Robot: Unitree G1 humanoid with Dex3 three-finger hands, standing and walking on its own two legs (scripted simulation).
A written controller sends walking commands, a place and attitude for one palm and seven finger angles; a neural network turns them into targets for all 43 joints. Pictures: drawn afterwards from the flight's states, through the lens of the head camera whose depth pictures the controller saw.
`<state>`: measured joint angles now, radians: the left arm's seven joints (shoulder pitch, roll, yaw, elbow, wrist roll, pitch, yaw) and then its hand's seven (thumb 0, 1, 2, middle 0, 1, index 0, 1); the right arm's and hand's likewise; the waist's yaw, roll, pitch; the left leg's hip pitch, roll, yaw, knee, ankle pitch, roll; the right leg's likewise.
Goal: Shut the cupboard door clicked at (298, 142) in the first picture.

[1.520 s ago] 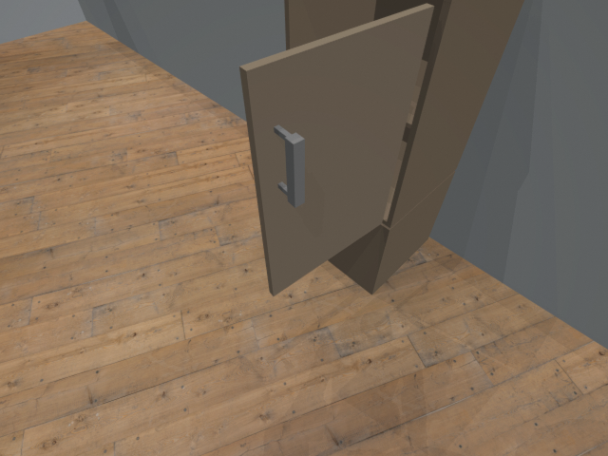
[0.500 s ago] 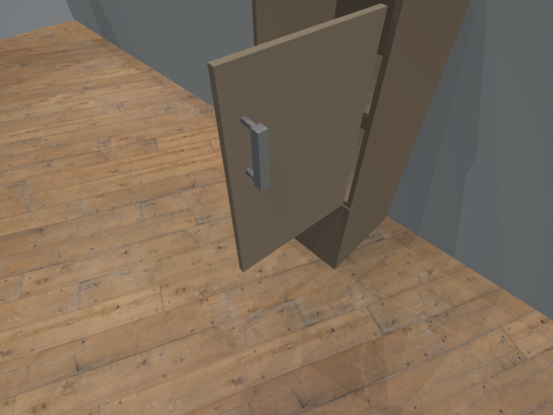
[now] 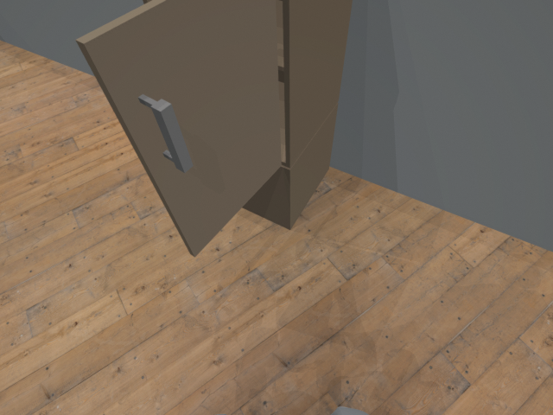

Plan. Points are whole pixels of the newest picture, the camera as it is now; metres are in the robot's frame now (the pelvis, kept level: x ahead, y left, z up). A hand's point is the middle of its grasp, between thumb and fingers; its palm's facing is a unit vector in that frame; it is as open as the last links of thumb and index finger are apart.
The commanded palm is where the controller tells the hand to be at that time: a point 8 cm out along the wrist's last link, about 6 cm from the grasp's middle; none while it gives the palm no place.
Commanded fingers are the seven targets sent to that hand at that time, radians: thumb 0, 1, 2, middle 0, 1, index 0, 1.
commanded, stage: walk to a spot facing it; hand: left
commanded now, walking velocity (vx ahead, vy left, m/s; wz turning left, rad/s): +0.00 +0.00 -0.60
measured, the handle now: (165, 134) +0.52 +0.23 +0.08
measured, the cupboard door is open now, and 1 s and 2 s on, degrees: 84 84 84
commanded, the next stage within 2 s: none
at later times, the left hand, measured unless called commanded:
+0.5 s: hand out of the picture +0.12 +0.18 -0.18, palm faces -0.19 -0.96 -0.18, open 7.4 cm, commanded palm none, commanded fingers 0.00 0.90 0.90 -0.20 -0.30 -0.20 -0.30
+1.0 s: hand (254, 374) +0.19 +0.06 -0.15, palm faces -0.54 -0.80 -0.27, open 7.4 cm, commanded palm none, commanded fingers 0.00 0.90 0.90 -0.20 -0.30 -0.20 -0.30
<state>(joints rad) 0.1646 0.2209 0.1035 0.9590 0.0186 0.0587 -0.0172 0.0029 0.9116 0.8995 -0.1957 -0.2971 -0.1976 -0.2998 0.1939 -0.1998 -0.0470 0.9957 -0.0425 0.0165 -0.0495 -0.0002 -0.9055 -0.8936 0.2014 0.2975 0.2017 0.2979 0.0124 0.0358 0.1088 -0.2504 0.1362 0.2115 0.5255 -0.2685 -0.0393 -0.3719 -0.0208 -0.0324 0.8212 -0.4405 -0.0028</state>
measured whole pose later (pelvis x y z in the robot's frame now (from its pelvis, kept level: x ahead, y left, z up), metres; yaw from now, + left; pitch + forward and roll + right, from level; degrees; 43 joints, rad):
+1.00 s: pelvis +0.00 -0.05 +0.00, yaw -35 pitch +1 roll +1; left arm 0.17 0.19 0.06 0.90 0.02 0.02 0.01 0.00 0.91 0.90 -0.20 -0.30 -0.20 -0.30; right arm 0.23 -0.25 -0.07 0.94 -0.02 0.06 -0.02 0.01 -0.91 -0.89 0.20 0.30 0.20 0.30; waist -0.02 0.03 0.11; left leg -0.48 0.10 0.06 1.08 -0.42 -0.07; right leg -0.28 0.02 0.01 0.54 -0.28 -0.04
